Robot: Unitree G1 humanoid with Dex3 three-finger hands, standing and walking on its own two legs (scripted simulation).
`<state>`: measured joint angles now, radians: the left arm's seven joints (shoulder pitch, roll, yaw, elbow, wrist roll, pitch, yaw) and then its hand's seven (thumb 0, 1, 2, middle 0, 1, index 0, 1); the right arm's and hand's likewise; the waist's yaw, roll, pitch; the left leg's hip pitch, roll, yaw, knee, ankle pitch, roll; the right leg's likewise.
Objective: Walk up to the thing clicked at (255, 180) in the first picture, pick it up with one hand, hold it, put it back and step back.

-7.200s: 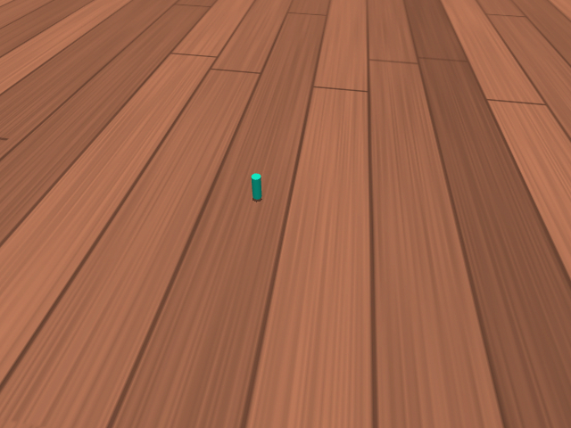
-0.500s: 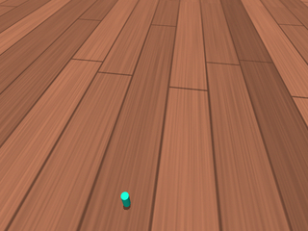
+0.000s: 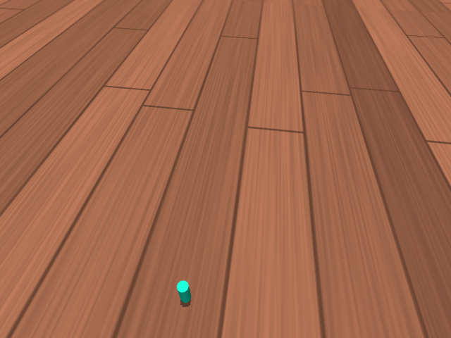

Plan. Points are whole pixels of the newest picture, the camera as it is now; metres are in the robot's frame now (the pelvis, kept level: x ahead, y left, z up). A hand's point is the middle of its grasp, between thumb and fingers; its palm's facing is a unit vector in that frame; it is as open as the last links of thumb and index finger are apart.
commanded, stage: stand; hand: left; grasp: from the side
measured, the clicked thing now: (184, 291) +0.43 +0.17 -0.72
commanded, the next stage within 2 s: go down in 0.10 s
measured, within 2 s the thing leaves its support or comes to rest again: neither
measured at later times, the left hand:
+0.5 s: hand (102, 337) +0.17 +0.26 -0.16, palm faces +0.03 -0.94 -0.33, open 12.4 cm
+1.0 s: hand out of the picture +0.15 +0.27 -0.19, palm faces +0.06 -0.95 -0.32, open 17.4 cm
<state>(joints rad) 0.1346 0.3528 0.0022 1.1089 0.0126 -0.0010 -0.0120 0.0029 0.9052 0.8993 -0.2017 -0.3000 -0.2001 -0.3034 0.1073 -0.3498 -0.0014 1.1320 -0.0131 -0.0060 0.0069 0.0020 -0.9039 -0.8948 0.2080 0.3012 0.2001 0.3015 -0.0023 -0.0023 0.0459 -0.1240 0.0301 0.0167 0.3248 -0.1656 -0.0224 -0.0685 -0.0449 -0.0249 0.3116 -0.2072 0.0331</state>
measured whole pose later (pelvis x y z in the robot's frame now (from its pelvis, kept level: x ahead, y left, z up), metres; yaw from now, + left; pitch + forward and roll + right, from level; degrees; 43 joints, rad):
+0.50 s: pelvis -0.01 +0.00 -0.02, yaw -1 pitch +6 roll +0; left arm -0.04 0.35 0.18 0.99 0.07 0.05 -0.03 0.00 0.34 0.38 -0.05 -0.10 -0.05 -0.10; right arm 0.23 -0.23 -0.02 0.78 0.02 -0.04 -0.03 0.00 -0.93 -0.90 0.21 0.30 0.20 0.30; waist -0.03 -0.02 0.00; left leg -0.43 0.05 0.02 0.58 -0.26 -0.02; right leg -0.38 -0.03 -0.01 0.57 -0.30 0.03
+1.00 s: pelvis +0.00 +0.01 -0.06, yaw +0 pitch +13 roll -2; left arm 0.22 0.34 0.22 0.50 0.04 0.29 -0.08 -0.01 -0.55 0.04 -0.09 -0.06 -0.07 -0.08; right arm 0.22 -0.24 -0.02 0.60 0.01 -0.13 -0.07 0.01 -0.85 -0.88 0.21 0.30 0.20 0.30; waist -0.04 0.01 -0.11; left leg -0.74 0.05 -0.02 0.97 -0.46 -0.02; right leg -0.66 -0.03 -0.03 0.92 -0.49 0.04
